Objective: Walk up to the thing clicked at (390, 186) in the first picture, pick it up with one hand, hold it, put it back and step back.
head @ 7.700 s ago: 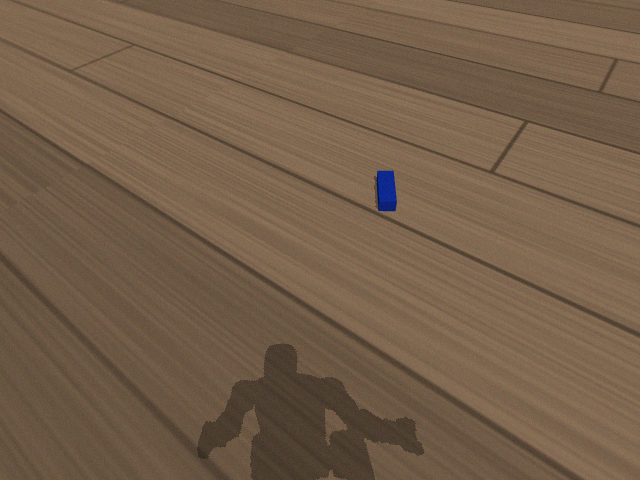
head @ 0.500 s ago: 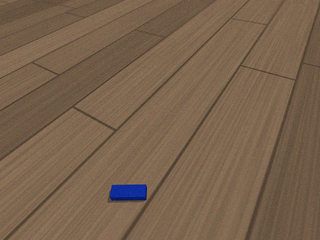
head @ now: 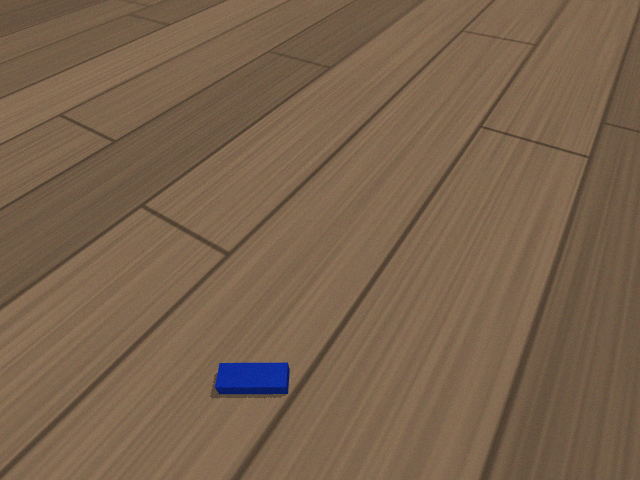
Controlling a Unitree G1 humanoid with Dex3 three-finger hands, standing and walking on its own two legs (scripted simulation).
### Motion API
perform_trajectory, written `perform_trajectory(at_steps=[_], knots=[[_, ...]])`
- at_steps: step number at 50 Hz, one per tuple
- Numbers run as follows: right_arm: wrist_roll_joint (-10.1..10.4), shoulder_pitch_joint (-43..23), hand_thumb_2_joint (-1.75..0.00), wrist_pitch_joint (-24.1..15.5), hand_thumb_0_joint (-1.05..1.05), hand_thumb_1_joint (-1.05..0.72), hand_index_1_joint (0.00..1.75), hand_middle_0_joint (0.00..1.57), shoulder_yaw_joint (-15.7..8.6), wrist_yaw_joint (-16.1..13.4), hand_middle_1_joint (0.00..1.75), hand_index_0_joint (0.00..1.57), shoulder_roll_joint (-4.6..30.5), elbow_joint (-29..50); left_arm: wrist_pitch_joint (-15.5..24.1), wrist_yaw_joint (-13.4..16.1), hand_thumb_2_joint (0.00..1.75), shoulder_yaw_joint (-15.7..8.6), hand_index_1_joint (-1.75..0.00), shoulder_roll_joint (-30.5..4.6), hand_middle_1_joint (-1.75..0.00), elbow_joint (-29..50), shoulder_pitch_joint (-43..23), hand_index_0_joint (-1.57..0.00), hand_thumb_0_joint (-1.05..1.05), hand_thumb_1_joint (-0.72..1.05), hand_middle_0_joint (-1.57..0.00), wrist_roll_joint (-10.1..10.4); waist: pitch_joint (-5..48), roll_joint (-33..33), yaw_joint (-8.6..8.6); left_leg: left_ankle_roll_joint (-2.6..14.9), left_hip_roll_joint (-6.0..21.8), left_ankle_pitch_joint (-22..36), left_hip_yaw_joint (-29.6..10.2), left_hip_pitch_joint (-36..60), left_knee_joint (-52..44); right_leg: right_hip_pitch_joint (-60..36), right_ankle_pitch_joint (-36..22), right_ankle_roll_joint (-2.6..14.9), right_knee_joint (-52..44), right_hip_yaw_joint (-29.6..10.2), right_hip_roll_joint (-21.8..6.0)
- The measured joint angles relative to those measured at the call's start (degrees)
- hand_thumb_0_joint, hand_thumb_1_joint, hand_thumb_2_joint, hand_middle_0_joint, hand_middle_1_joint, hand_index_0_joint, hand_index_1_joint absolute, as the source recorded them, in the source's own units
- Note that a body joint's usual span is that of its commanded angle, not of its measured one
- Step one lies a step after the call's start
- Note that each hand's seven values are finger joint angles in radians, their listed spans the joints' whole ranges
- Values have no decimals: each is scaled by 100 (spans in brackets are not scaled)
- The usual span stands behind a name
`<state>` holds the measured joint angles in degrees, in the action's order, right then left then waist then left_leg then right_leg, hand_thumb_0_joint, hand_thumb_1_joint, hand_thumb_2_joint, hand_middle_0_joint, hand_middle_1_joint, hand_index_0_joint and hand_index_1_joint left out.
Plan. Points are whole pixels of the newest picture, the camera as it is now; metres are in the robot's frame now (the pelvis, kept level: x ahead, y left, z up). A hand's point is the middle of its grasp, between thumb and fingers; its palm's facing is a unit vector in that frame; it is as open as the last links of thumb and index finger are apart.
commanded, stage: stand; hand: left
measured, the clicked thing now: (253, 378) +0.55 +0.27 -0.75
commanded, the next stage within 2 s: none
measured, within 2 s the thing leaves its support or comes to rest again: neither
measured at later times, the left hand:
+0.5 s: hand out of the picture +0.07 +0.25 -0.15, palm faces -0.02 -0.94 -0.35, open 7.4 cm
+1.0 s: hand out of the picture +0.07 +0.25 -0.16, palm faces -0.03 -0.94 -0.34, open 7.4 cm
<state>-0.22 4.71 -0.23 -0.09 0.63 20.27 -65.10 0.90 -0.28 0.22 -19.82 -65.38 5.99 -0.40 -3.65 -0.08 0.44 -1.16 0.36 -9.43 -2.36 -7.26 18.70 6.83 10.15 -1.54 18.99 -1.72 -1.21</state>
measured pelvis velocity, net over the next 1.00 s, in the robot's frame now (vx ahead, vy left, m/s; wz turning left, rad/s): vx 0.01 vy -0.01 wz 0.01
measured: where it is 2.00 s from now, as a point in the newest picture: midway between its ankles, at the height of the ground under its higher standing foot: outside the picture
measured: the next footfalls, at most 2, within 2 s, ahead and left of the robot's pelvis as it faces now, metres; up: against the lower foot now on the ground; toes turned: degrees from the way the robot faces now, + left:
none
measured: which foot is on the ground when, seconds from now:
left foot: down 0.00-1.00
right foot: down 0.00-1.00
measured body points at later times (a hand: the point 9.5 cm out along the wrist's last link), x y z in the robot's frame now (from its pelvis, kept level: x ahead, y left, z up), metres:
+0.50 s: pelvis +0.00 -0.01 +0.00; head +0.00 -0.01 +0.45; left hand +0.07 +0.30 -0.13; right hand +0.07 -0.31 -0.14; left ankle +0.01 +0.13 -0.75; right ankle +0.00 -0.14 -0.75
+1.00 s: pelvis +0.01 -0.01 +0.00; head +0.02 -0.01 +0.45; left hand +0.07 +0.29 -0.13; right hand +0.07 -0.31 -0.14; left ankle +0.01 +0.13 -0.75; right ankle +0.00 -0.14 -0.75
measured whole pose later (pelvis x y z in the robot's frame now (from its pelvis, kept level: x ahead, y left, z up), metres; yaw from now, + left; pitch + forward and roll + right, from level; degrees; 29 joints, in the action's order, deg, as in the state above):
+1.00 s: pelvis +0.01 -0.01 +0.00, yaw +0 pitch -2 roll +0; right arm -0.3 7.1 -0.3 0.4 0.5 20.3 -65.1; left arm 0.7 -0.4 0.1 -20.2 -64.8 7.2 -0.3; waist -3.5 -0.3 0.2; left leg -1.9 1.0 -9.8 -3.1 -7.5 18.7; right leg 7.1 10.9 -0.7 19.4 -1.0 -0.6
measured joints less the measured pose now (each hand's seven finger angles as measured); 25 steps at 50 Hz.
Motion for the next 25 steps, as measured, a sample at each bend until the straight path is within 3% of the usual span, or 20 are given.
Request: perform_trajectory(at_steps=[25], knots=[[-8,142,-90,-18,1,-91,30,20,46,-10,30,21,-15,0,-5,-10,90,-11,-30,-33,-30,46,14,-20,1,90,-20,7,36,-25,-4,-62,52,41,-57,36,-29,-34,-12,60,6,56,52]])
